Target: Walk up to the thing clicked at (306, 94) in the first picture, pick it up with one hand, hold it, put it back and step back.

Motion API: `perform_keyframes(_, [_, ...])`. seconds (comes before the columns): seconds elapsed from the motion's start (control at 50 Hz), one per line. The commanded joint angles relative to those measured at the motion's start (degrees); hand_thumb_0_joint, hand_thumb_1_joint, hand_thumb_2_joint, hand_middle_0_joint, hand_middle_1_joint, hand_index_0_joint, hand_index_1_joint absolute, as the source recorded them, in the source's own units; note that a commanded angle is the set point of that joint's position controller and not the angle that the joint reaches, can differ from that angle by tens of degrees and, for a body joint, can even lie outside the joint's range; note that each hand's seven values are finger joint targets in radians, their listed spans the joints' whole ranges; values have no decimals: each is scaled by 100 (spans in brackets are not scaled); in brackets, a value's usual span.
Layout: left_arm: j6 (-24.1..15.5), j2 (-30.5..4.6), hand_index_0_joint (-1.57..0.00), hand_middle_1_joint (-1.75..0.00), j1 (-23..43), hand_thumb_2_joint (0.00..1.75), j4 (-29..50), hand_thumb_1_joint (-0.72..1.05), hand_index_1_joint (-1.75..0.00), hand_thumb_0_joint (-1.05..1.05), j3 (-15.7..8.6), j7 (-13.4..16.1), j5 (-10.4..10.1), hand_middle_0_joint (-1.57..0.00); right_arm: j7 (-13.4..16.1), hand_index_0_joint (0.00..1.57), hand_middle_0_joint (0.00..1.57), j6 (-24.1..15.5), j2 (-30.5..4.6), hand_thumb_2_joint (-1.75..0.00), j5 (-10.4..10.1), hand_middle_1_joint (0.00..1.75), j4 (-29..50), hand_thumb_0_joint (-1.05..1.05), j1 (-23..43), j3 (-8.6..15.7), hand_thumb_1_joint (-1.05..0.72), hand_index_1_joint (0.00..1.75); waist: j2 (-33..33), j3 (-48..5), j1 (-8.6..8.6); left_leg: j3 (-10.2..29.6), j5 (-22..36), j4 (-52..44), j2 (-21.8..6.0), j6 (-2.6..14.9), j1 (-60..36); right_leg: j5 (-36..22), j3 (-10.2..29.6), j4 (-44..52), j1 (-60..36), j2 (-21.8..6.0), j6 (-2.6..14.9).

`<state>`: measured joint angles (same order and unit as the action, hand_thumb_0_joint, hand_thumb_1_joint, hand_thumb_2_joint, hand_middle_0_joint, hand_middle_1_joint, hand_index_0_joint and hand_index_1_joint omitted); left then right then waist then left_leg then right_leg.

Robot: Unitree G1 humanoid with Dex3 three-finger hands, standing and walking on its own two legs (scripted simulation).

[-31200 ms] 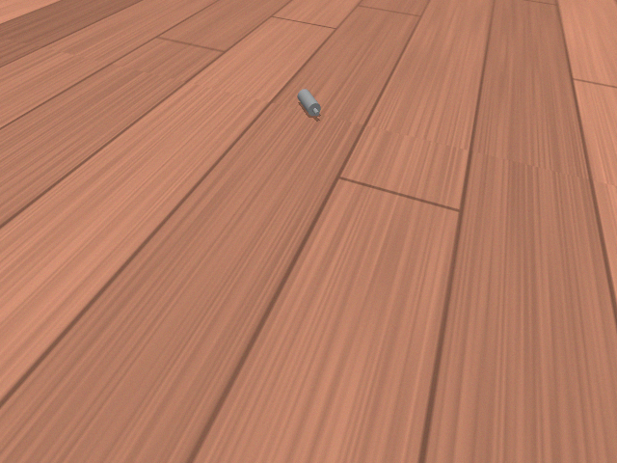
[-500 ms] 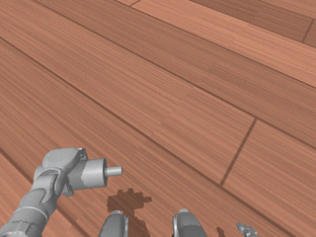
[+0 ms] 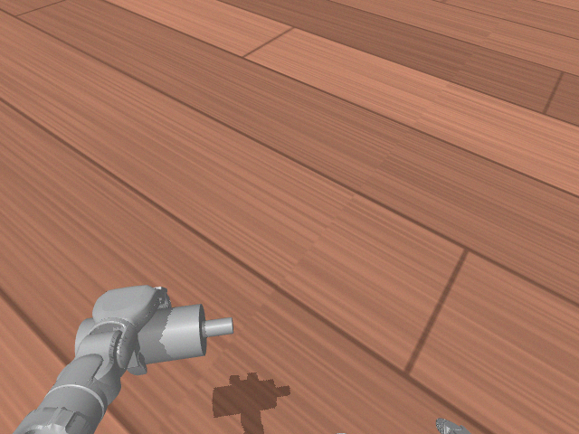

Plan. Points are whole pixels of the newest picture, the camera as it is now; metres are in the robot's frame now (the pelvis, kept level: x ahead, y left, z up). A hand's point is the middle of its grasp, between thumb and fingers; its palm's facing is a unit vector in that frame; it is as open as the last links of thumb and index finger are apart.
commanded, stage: hold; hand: left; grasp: from above
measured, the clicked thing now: (161, 334) +0.31 +0.19 -0.11
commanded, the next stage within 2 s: crouch in 1.86 s
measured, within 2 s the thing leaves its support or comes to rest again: neither
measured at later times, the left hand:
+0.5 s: hand (135, 314) +0.32 +0.22 -0.05, palm faces -0.49 -0.07 -0.87, open 10.9 cm
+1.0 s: hand (134, 318) +0.30 +0.21 -0.03, palm faces -0.48 -0.06 -0.87, open 10.9 cm
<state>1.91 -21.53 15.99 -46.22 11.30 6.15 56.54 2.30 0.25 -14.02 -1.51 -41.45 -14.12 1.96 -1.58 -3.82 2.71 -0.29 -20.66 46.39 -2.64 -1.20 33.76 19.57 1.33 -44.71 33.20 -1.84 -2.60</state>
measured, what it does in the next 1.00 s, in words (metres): stands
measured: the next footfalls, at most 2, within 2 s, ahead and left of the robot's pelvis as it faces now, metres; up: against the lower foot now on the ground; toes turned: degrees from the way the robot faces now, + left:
none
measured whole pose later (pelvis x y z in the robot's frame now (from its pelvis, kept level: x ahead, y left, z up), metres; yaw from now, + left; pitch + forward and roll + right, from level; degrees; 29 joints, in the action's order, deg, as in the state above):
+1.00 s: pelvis +0.02 +0.00 +0.03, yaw +0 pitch +3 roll +0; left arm 1.6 -21.6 13.6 -38.9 12.1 -0.4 57.7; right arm 1.6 3.4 -14.8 -2.0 -39.0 -12.1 2.7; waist -2.1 -1.2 0.8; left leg -1.4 -15.9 32.6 -2.4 -1.4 19.5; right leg 15.3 1.8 -32.3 19.8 -2.0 -2.3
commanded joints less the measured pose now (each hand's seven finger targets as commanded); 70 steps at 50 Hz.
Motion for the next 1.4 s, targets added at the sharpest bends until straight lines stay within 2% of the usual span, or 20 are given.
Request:
perform_keyframes(0.0, [-11,-1372,-110,-67,2198,91,1443,73,-68,0,-595,373,112,-111,55,20,20,-203,-859,-90,-33,30,622,0,137,293,-89,30,-222,-1674,-30,-38,1040,-893,299,62,-1409,-864,-184,861,-644,308,255])
perform_keyframes(0.08, [-7,-1304,-110,-66,2250,91,1542,73,-67,0,-536,296,142,-111,59,20,20,-193,-862,-89,-47,30,565,0,164,318,-89,30,-277,-1728,17,-76,1333,-986,299,45,-1685,-1140,-158,940,-798,320,255])
perform_keyframes(0.14, [-3,-1372,-111,-65,2189,93,1497,75,-66,0,-601,240,78,-113,49,20,20,-182,-889,-89,-51,30,589,0,163,331,-89,30,-234,-1693,-42,-82,1449,-1087,292,39,-1783,-1217,-196,1031,-948,324,256])
perform_keyframes(0.18, [2,-1223,-111,-66,2164,94,1526,74,-68,0,-489,167,76,-112,37,20,20,-174,-864,-89,-53,30,618,0,197,323,-89,30,-201,-1679,-70,-84,1554,-1139,300,44,-1813,-1315,-178,1070,-1045,332,259])
perform_keyframes(0.38, [-52,-1249,-113,-62,1966,92,1629,77,-65,0,-508,-120,87,-115,3,20,20,-96,-873,-89,-70,30,751,0,262,377,-89,30,-132,-1625,-130,-159,2071,-1274,311,50,-2035,-1760,-179,1211,-1412,348,252])
perform_keyframes(0.64, [-13,-1351,-113,-61,1963,94,1819,77,-64,0,-642,-80,155,-116,-31,20,20,-2,-906,-90,-55,30,818,0,303,402,-89,30,-106,-1619,-160,-208,2265,-1445,319,84,-2271,-1995,-164,1386,-1676,312,229])
perform_keyframes(0.66, [-12,-1245,-113,-62,2040,95,1912,77,-65,0,-549,-106,156,-116,-41,20,20,1,-888,-90,-55,30,830,0,295,391,-89,30,-97,-1594,-132,-207,2214,-1473,315,89,-2256,-1951,-165,1409,-1661,313,236])
perform_keyframes(0.7, [-4,-1359,-114,-61,1960,94,1854,78,-64,0,-641,-121,164,-117,-33,20,20,11,-896,-89,-53,30,844,0,342,377,-89,30,-64,-1491,-176,-212,2050,-1519,336,109,-2189,-1816,-161,1501,-1708,304,223])
perform_keyframes(0.8, [18,-1259,-115,-62,1910,93,2038,80,-65,0,-545,-233,155,-117,-34,20,20,48,-859,-89,-69,30,913,0,458,356,-89,30,-11,-1466,-184,-261,2018,-1584,363,149,-2217,-1860,-120,1577,-1776,272,202])
perform_keyframes(0.88, [-24,-1285,-113,-61,1940,93,1977,77,-64,0,-551,-329,121,-116,-31,20,20,70,-861,-90,-80,30,961,0,540,332,-89,30,-19,-1308,-200,-214,1684,-1748,329,138,-2248,-1451,-173,1685,-1726,295,234])
perform_keyframes(0.96, [-48,-1305,-110,-62,1859,91,2252,73,-65,0,-620,-344,140,-112,-26,20,20,89,-839,-90,-83,30,993,0,579,335,-89,30,-186,-1483,-269,-212,1960,-1749,306,105,-2413,-1640,-194,1643,-1796,318,262])
perform_keyframes(0.98, [-27,-1234,-112,-63,1859,94,2166,75,-66,0,-527,-346,155,-114,-23,20,20,87,-858,-90,-83,30,1003,0,582,318,-89,30,-66,-1409,-217,-207,1939,-1760,315,115,-2402,-1640,-189,1674,-1799,311,253])
perform_keyframes(1.06, [-34,-1378,-111,-63,2052,96,2188,74,-66,0,-626,-339,135,-114,-11,20,20,85,-863,-90,-95,30,1006,0,660,307,-89,30,-105,-1252,-198,-231,1644,-1849,323,126,-2384,-1390,-175,1790,-1748,290,241])
perform_keyframes(1.2, [21,-1252,-110,-65,1880,93,2203,74,-67,0,-562,-437,113,-112,-7,20,20,74,-839,-90,-100,30,1016,0,769,275,-89,30,-47,-1234,-259,-205,1592,-1931,307,117,-2480,-1291,-203,1851,-1799,297,246])
perform_keyframes(1.22, [17,-1158,-111,-64,1973,95,2342,75,-66,0,-443,-468,96,-114,-6,20,20,70,-824,-90,-100,30,1043,0,792,265,-89,30,-15,-1282,-205,-209,1627,-1930,309,133,-2532,-1358,-193,1852,-1800,287,239])
perform_keyframes(1.26, [11,-1259,-111,-67,2138,96,2292,76,-70,0,-485,-500,67,-113,13,20,20,58,-830,-90,-109,30,1037,0,801,251,-89,30,-34,-1226,-219,-198,1546,-1963,305,125,-2501,-1256,-195,1887,-1791,295,235])
perform_keyframes(1.3, [5,-1302,-111,-64,1846,95,2187,74,-66,0,-605,-528,57,-113,17,20,20,62,-803,-90,-108,30,1044,0,818,248,-89,30,-52,-1142,-293,-221,1469,-1998,320,128,-2419,-1172,-185,1918,-1858,291,234])
perform_keyframes(1.32, [8,-1192,-110,-65,1620,93,2027,74,-67,0,-581,-536,50,-112,15,20,20,69,-811,-90,-104,30,1042,0,791,245,-89,30,86,-1089,-261,-219,1476,-2004,314,137,-2407,-1193,-182,1919,-1852,298,233])
perform_keyframes(1.36, [-24,-1196,-111,-66,1751,94,2170,75,-68,0,-507,-573,82,-113,23,20,20,73,-791,-90,-116,30,1097,0,863,226,-89,30,51,-1071,-249,-230,1499,-2002,341,150,-2393,-1219,-157,1934,-1836,273,232])
perform_keyframes(1.38, [-48,-1341,-110,-65,1812,92,2198,74,-67,0,-593,-580,114,-112,29,20,20,71,-800,-90,-121,30,1080,0,840,233,-89,30,52,-1091,-288,-211,1501,-2015,329,142,-2377,-1185,-176,1922,-1863,283,238])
